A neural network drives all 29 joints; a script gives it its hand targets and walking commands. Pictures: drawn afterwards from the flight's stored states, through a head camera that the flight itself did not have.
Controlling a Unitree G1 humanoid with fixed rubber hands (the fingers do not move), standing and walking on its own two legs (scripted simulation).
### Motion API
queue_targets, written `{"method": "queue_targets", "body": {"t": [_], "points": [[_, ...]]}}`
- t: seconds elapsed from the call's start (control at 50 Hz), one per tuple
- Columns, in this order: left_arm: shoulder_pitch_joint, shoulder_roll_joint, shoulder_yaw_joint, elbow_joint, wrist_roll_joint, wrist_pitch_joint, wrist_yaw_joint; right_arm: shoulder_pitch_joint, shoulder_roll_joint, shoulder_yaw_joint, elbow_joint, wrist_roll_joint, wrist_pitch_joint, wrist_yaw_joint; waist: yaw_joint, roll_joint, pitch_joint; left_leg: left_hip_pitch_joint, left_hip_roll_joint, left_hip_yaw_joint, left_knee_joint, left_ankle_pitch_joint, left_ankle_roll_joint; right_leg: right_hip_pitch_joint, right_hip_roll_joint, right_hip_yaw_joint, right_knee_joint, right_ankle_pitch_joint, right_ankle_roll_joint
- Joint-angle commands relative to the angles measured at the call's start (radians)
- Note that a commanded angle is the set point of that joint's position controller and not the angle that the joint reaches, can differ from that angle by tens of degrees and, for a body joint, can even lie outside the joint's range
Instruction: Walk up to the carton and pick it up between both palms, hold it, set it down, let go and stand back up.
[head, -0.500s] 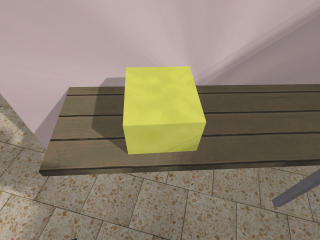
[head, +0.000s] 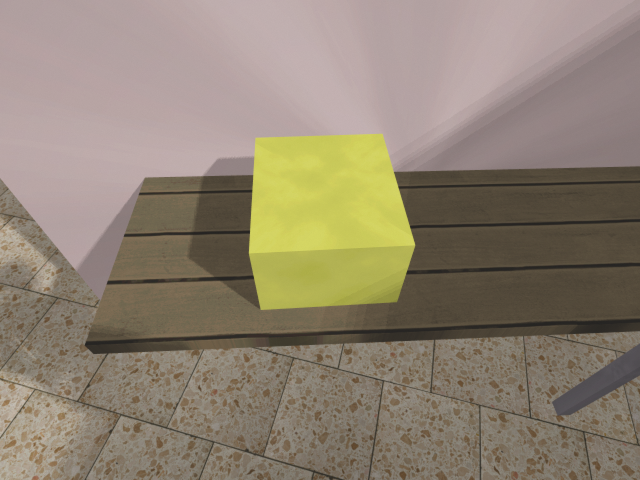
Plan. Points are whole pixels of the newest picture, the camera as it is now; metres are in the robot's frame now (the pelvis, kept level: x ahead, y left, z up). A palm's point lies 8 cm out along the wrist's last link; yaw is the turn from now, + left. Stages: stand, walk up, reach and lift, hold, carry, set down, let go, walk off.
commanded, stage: stand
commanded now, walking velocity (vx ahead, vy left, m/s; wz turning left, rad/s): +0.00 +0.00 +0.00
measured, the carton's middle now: (324, 217) +0.52 +0.01 -0.02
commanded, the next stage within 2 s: none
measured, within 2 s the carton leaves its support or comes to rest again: neither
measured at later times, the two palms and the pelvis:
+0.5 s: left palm out of the picture +0.06 +0.24 -0.12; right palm out of the picture +0.04 -0.26 -0.13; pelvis +0.00 -0.01 +0.00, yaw +0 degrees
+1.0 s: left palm out of the picture +0.05 +0.23 -0.13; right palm out of the picture +0.03 -0.27 -0.13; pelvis +0.00 -0.01 +0.00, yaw +1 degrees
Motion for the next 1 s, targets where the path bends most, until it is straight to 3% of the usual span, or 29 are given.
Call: {"method": "queue_targets", "body": {"t": [0.0,0.8,0.98], "points": [[0.032,0.153,0.036,-0.072,-0.001,-0.021,0.006,0.047,-0.152,-0.039,-0.061,-0.001,-0.016,-0.007,-0.005,-0.012,-0.015,-0.008,0.092,-0.117,-0.151,0.040,0.024,-0.024,-0.058,0.068,-0.114,0.103,-0.044],[0.021,0.152,0.032,-0.005,-0.001,-0.020,0.012,0.084,-0.138,-0.038,0.015,-0.003,-0.015,-0.018,-0.007,-0.005,0.002,0.020,0.088,-0.120,-0.154,0.102,0.012,-0.014,-0.065,0.063,-0.147,0.137,-0.047],[0.025,0.150,0.031,0.011,-0.002,-0.018,0.014,0.091,-0.133,-0.038,0.030,-0.001,-0.014,-0.020,-0.007,-0.008,0.001,0.016,0.084,-0.122,-0.158,0.077,0.008,-0.014,-0.065,0.059,-0.163,0.097,-0.047]]}}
